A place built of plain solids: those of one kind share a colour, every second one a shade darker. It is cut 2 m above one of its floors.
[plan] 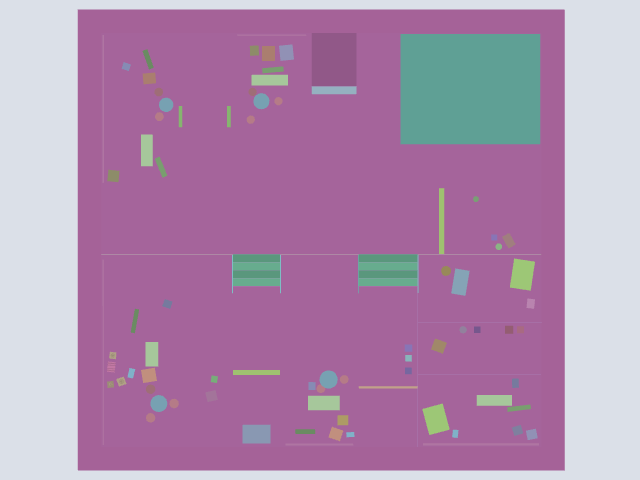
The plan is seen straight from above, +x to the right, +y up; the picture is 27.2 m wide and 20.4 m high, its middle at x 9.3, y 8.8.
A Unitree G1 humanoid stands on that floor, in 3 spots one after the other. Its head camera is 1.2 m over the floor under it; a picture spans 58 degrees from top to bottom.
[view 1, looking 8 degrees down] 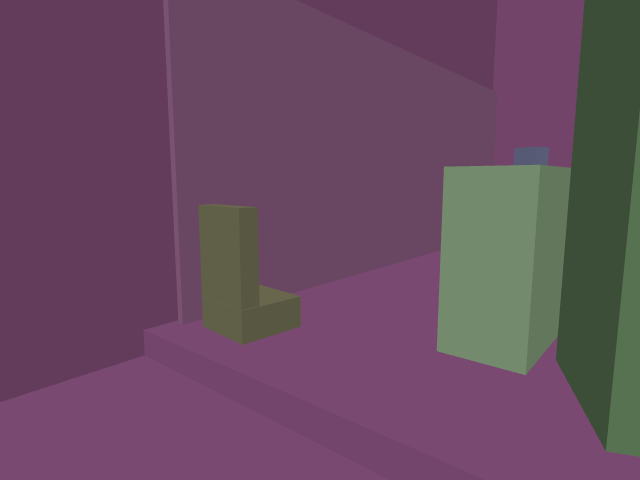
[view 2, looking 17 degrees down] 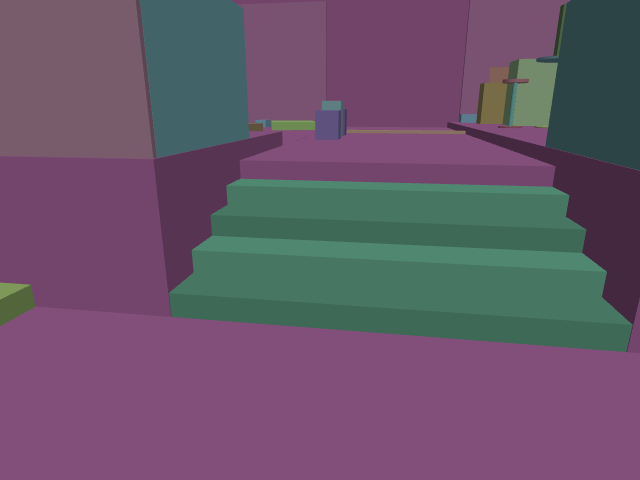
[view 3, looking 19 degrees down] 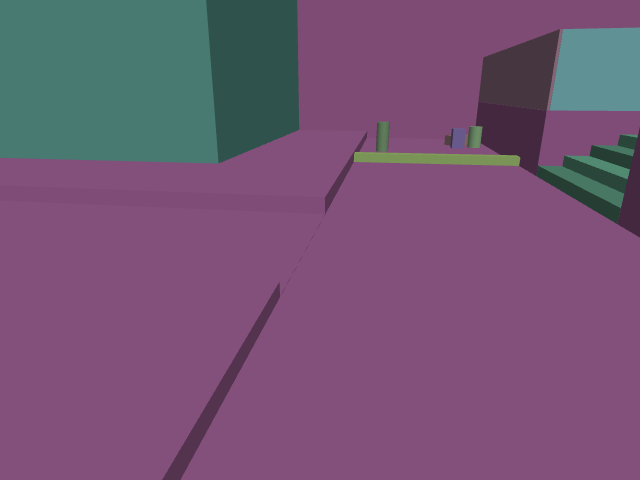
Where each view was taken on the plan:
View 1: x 2.75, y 9.60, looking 130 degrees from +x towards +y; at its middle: back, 4.13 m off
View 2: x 12.20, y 10.38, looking -81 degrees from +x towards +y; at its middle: step_tread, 3.03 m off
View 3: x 6.60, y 10.38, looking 9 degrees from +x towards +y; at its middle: floor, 3.69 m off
